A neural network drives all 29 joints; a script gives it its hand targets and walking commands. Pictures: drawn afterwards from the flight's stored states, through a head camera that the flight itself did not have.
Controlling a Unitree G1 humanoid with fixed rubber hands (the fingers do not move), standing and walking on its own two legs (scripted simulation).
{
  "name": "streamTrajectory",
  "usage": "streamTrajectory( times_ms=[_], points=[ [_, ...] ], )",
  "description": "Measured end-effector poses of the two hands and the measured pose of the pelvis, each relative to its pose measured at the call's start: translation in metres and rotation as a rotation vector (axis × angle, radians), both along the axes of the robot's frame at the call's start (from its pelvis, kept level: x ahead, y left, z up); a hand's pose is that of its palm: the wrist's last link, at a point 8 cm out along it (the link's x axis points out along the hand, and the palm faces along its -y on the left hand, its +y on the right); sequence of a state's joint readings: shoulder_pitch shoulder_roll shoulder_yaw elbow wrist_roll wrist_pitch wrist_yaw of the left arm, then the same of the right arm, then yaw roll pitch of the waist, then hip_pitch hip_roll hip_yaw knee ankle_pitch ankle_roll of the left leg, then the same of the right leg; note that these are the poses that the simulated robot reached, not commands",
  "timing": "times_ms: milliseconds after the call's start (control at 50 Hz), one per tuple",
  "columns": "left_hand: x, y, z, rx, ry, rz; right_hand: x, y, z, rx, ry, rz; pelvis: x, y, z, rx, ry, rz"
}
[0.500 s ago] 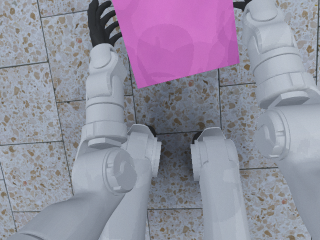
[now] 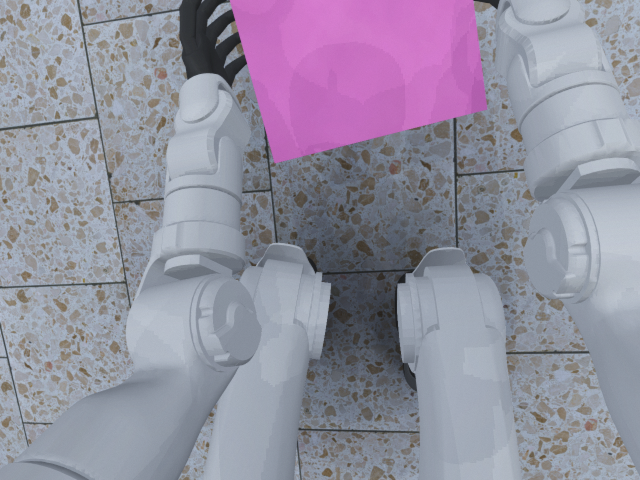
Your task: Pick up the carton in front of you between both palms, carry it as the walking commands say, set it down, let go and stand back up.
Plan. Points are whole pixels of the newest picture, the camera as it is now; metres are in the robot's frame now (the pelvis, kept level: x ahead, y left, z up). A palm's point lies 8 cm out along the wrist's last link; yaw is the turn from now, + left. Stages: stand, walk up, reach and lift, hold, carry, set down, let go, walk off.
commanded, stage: set down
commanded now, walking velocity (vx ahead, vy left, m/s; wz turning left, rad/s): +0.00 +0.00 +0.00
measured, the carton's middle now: (356, 52) +0.54 -0.01 -0.25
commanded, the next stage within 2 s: none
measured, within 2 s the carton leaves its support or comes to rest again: rests again in 0.30 s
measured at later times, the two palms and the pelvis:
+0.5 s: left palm (210, 60) +0.52 +0.14 -0.15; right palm out of the picture +0.57 -0.17 -0.16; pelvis +0.01 +0.00 +0.00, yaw +0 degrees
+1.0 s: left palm (177, 102) +0.49 +0.19 -0.18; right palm (539, 29) +0.54 -0.20 -0.21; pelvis +0.00 +0.00 -0.02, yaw +1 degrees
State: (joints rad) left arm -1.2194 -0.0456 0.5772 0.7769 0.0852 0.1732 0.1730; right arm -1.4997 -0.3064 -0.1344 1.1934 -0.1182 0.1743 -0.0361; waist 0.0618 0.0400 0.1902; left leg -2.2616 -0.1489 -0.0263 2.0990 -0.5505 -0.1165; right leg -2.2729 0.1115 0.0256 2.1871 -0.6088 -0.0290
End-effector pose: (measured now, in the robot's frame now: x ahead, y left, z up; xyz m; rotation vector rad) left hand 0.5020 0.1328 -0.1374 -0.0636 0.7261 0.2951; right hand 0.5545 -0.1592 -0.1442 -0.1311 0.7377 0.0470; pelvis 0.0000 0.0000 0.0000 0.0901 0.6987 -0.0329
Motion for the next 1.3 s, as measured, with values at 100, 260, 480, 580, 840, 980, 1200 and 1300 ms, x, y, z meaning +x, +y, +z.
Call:
streamTrajectory(
  times_ms=[100, 260, 480, 580, 840, 980, 1200, 1300],
  points=[
    [0.003, -0.001, -0.001, -0.002, 0.006, -0.017, -0.001, -0.003, -0.001, 0.002, 0.01, 0.007, -0.001, 0.001, -0.002, -0.003, -0.013, -0.001],
    [0.009, 0.001, -0.006, 0.003, 0.01, -0.038, 0.005, -0.004, -0.006, 0.011, 0.021, 0.018, 0.002, 0.001, -0.002, 0.001, -0.003, -0.002],
    [0.019, 0.005, -0.015, 0.006, 0.012, -0.055, 0.013, -0.006, -0.018, 0.039, 0.008, 0.013, 0.011, 0.0, -0.001, 0.009, 0.033, 0.0],
    [0.022, 0.006, -0.019, 0.003, 0.012, -0.065, 0.014, -0.005, -0.023, 0.054, 0.004, 0.018, 0.014, -0.001, -0.002, 0.012, 0.041, 0.0],
    [0.001, 0.011, -0.039, 0.034, 0.091, -0.128, 0.0, -0.015, -0.039, 0.015, 0.011, 0.035, 0.008, 0.0, -0.011, 0.013, -0.014, -0.005],
    [-0.014, 0.057, -0.042, 0.091, 0.048, -0.031, -0.02, -0.043, -0.065, -0.012, 0.003, -0.038, -0.002, 0.0, -0.014, 0.015, -0.052, 0.0],
    [-0.004, 0.038, -0.004, 0.029, -0.041, -0.027, 0.002, -0.034, -0.003, -0.008, -0.099, -0.007, -0.015, 0.007, -0.006, -0.004, -0.095, 0.017],
    [-0.009, 0.033, 0.035, 0.025, -0.044, 0.004, 0.006, -0.031, 0.048, -0.019, -0.088, 0.003, -0.013, 0.009, 0.024, -0.013, -0.065, 0.016]
  ],
)
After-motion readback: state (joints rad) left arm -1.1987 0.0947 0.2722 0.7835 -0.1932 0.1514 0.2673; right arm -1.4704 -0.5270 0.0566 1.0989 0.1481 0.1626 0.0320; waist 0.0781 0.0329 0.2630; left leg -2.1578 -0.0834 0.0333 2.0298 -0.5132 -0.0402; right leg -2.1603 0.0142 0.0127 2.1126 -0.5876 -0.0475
